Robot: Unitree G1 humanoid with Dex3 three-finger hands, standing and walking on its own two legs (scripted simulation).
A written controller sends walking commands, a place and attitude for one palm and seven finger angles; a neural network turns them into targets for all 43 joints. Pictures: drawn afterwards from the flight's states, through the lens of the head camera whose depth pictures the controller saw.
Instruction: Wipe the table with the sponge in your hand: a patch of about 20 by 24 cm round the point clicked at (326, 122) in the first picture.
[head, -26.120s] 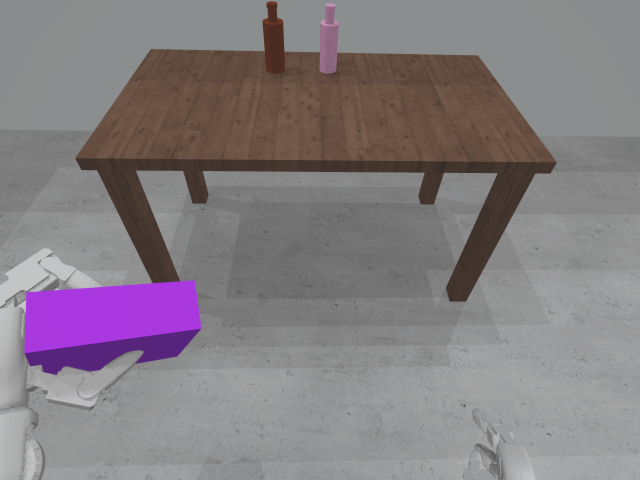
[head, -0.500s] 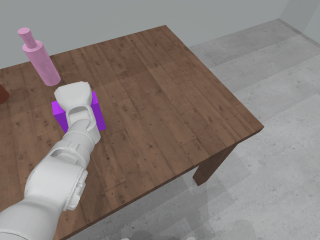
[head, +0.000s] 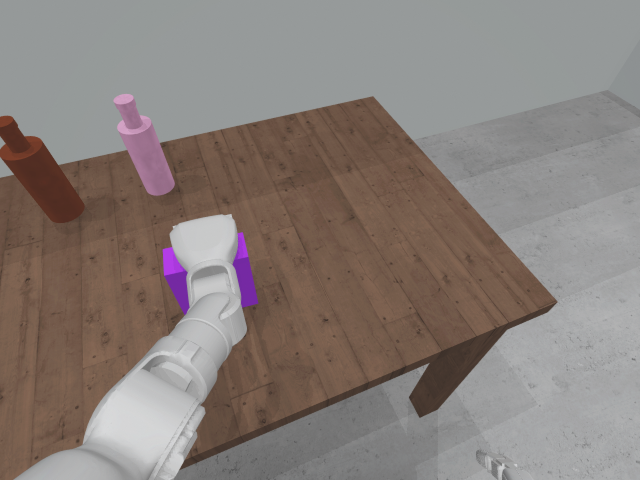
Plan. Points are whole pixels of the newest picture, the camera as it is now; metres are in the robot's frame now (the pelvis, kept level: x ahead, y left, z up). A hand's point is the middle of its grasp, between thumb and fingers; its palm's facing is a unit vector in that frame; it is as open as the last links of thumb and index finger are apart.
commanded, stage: wipe back along the third lane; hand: left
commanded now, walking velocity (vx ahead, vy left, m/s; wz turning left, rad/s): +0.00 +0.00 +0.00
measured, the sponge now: (217, 286) +0.40 +0.19 -0.04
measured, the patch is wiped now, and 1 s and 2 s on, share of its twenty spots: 1.00 1.00 1.00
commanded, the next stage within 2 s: slide back across to the middle lane in 1.80 s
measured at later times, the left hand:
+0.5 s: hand (222, 294) +0.36 +0.16 +0.01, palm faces -0.06 -0.02 -1.00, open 9.1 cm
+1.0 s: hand (231, 316) +0.32 +0.14 +0.01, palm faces -0.05 -0.03 -1.00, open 9.1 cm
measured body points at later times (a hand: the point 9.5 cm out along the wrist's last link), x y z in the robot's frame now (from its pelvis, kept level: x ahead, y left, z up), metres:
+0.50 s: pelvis -0.01 -0.01 +0.00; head +0.00 -0.02 +0.45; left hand +0.35 +0.16 +0.06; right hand +0.15 -0.25 -0.12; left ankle -0.02 +0.12 -0.72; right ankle -0.01 -0.13 -0.72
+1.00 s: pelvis -0.02 -0.02 +0.00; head -0.02 -0.04 +0.45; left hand +0.32 +0.14 +0.06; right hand +0.18 -0.24 -0.11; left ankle -0.02 +0.12 -0.72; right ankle -0.01 -0.13 -0.72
